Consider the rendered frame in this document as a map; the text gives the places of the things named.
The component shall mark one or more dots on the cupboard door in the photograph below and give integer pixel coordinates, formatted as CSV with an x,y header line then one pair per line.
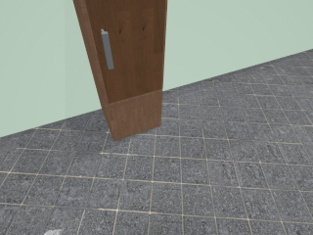
x,y
136,35

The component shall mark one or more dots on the handle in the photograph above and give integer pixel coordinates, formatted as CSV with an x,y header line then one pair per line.
x,y
107,49

